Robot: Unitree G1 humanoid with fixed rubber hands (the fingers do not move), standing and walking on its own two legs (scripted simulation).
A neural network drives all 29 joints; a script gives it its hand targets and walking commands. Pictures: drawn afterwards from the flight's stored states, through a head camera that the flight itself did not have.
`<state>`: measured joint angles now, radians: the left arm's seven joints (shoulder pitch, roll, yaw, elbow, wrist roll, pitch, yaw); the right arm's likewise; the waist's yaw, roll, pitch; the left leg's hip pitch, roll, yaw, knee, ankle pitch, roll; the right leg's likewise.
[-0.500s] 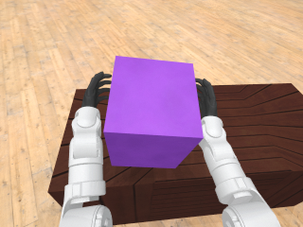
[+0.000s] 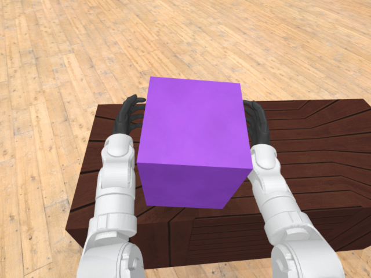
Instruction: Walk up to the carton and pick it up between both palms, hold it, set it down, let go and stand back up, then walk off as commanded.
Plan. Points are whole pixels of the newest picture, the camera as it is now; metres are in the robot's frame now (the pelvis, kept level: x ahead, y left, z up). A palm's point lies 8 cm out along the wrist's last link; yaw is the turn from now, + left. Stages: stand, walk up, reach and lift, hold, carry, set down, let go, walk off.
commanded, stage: set down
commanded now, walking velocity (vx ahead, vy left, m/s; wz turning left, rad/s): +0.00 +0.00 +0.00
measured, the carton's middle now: (189, 149) +0.38 +0.01 +0.05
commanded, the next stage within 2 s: none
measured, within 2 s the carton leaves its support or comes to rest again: neither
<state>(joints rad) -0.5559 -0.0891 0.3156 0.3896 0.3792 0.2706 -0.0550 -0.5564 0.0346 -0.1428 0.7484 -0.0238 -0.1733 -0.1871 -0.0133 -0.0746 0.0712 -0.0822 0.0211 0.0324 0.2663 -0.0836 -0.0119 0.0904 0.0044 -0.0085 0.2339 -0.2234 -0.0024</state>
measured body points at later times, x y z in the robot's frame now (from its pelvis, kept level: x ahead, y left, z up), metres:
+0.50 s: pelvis +0.01 +0.00 +0.00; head +0.01 +0.03 +0.45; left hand +0.40 +0.16 +0.08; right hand +0.40 -0.14 +0.09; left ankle +0.05 +0.13 -0.75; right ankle -0.05 -0.11 -0.75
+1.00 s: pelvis +0.02 -0.01 +0.00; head +0.06 +0.01 +0.45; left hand +0.42 +0.15 +0.04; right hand +0.41 -0.14 +0.06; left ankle +0.05 +0.13 -0.75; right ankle -0.05 -0.11 -0.75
